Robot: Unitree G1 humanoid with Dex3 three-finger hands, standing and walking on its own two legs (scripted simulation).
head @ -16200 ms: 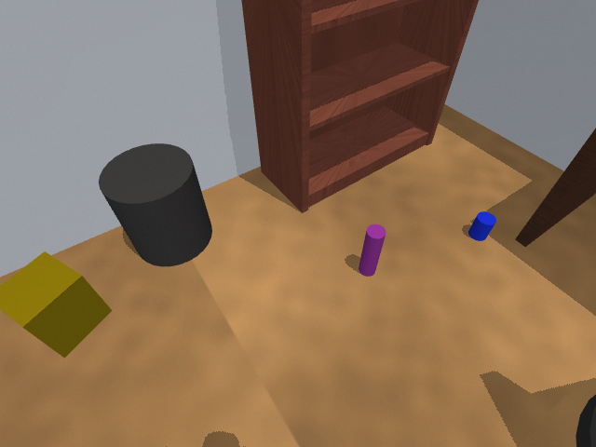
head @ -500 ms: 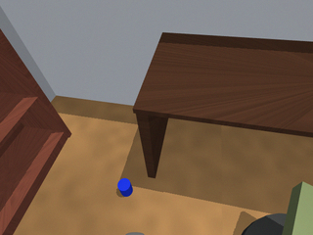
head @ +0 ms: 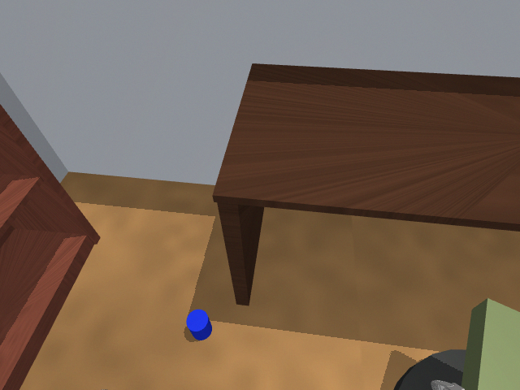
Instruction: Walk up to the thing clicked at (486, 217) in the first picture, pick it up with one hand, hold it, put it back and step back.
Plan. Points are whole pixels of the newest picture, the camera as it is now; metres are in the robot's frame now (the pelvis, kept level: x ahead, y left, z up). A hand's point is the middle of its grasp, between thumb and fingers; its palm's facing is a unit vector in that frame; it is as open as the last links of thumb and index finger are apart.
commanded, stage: walk up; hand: left
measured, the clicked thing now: (199, 325) +0.43 +0.27 -0.72
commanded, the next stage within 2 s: stand in 0.24 s
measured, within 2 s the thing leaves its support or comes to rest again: neither
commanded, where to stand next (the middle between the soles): +0.04 -0.02 m, yaw +0 degrees
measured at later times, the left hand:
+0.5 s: hand out of the picture +0.11 +0.23 -0.14, palm faces -0.05 -0.94 -0.35, open 7.4 cm
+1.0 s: hand out of the picture +0.09 +0.24 -0.14, palm faces -0.01 -0.94 -0.34, open 7.4 cm
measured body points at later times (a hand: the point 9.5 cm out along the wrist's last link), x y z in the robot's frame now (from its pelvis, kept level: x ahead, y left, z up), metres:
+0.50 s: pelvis +0.01 -0.02 +0.01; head +0.02 -0.02 +0.46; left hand +0.11 +0.28 -0.11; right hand +0.08 -0.32 -0.12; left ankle +0.00 +0.11 -0.74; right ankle +0.03 -0.14 -0.74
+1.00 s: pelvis +0.02 -0.02 +0.01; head +0.04 -0.02 +0.46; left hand +0.09 +0.29 -0.12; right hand +0.10 -0.32 -0.12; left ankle +0.00 +0.12 -0.74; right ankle +0.03 -0.14 -0.74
